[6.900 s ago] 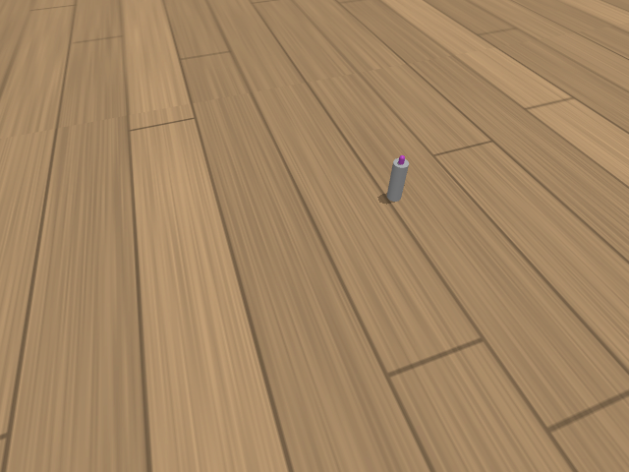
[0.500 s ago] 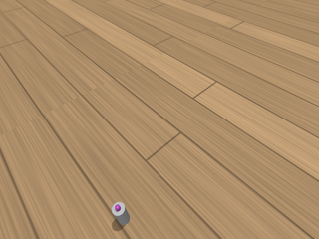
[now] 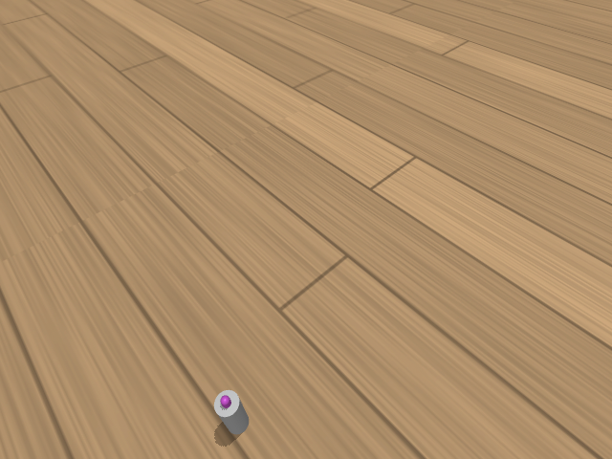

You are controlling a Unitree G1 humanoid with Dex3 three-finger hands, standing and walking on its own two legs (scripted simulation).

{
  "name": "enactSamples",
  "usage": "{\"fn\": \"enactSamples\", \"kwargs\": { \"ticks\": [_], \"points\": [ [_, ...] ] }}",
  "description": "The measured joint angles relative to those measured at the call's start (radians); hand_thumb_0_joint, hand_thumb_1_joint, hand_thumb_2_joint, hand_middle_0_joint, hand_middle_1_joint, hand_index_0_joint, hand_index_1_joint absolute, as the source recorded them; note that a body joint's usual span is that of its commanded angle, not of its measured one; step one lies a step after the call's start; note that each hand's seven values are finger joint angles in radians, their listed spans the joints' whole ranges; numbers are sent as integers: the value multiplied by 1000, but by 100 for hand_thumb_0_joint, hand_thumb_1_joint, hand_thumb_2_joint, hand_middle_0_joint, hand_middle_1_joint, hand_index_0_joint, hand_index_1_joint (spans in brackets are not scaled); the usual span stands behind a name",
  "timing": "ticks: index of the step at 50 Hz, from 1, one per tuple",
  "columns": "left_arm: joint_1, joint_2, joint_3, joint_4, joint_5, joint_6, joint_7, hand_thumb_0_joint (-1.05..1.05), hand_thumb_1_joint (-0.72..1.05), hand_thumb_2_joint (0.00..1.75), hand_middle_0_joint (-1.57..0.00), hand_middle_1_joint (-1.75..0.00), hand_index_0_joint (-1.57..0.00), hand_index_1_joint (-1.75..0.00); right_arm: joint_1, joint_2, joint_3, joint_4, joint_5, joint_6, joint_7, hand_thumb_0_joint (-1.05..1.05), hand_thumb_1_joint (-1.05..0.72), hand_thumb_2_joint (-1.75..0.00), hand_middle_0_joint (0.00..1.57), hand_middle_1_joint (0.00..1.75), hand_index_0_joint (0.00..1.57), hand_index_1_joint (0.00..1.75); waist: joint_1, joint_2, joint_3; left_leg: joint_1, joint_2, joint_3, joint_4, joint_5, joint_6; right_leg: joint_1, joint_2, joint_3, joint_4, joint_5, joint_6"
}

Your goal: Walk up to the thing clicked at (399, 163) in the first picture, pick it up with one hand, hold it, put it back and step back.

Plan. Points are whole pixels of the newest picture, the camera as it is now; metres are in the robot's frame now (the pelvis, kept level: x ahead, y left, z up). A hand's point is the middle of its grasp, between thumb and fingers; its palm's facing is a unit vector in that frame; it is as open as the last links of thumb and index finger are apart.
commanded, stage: stand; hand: left
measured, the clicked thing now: (231, 411) +0.34 +0.25 -0.66
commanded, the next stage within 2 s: go down in 0.84 s
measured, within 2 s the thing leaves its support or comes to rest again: neither
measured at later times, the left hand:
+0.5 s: hand out of the picture +0.08 +0.25 -0.16, palm faces -0.03 -0.94 -0.34, open 7.4 cm
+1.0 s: hand out of the picture +0.09 +0.25 -0.15, palm faces +0.00 -0.94 -0.34, open 7.6 cm
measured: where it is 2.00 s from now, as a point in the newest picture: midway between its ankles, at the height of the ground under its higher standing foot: outside the picture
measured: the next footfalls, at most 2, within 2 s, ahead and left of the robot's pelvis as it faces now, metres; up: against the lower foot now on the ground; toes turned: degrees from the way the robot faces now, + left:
none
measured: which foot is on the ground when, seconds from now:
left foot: down 0.00-1.00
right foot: down 0.00-1.00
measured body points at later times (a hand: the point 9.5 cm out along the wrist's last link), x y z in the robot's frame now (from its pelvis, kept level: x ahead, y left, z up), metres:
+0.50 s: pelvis +0.00 +0.00 +0.00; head +0.01 +0.00 +0.45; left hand +0.08 +0.30 -0.13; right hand +0.08 -0.30 -0.13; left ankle +0.01 +0.14 -0.75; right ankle -0.01 -0.12 -0.75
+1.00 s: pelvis +0.00 +0.00 +0.00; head +0.02 +0.00 +0.45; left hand +0.09 +0.30 -0.13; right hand +0.08 -0.30 -0.13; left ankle +0.01 +0.14 -0.75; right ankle -0.01 -0.12 -0.75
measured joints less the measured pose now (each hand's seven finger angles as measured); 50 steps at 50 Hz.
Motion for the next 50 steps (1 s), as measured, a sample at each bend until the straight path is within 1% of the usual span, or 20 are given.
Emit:
{"fn": "enactSamples", "kwargs": {
  "ticks": [48, 49, 50],
  "points": [
    [8, -1, 0, -4, 1, 1, 2, 1, 90, 89, -20, -30, -20, -30, 5, -2, -2, -1, -1, -1, -3, 1, -91, -90, 20, 30, 20, 29, 2, 2, -1, 12, -2, 3, -6, -7, 1, 11, -2, 3, -4, -7, 2],
    [14, -5, 5, -30, -9, 4, 7, 1, 89, 89, -19, -29, -20, -29, 18, -2, 0, -38, 14, 4, -10, 1, -91, -90, 20, 30, 20, 29, -1, 4, -7, -8, -2, 1, 9, -12, 3, -8, -3, 1, 9, -12, 1],
    [7, -13, 14, -55, -19, -3, 14, 1, 88, 87, -18, -28, -18, -27, 36, 0, 0, -88, 30, -6, -21, 1, -92, -90, 20, 30, 20, 29, -3, 7, -4, -33, -3, -4, 32, -20, 4, -30, -4, -3, 29, -19, 1]
  ]
}}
